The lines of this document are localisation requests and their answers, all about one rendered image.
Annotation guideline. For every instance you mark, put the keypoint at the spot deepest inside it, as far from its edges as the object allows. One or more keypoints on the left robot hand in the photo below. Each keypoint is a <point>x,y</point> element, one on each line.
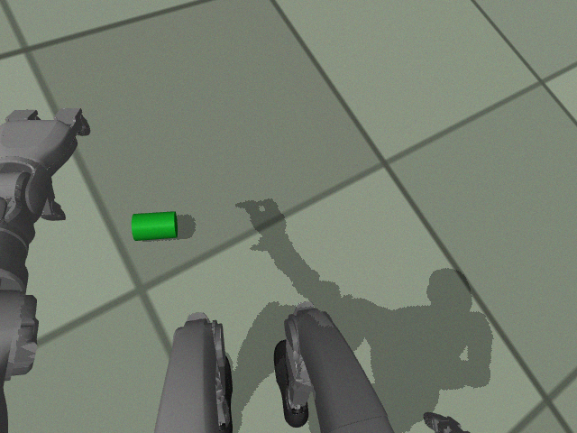
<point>47,142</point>

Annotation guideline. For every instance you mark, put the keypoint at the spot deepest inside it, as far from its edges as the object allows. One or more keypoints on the left robot arm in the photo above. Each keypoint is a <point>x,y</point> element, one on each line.
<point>24,188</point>

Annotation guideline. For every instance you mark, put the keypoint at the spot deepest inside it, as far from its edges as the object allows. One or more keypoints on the can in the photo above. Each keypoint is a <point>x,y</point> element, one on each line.
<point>150,226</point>

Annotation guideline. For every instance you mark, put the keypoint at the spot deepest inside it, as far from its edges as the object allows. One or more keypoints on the right robot foot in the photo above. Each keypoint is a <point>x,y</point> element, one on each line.
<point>295,418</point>

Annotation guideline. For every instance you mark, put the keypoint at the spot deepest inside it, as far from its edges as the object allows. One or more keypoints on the right robot hand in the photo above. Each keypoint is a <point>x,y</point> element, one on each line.
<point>441,424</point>

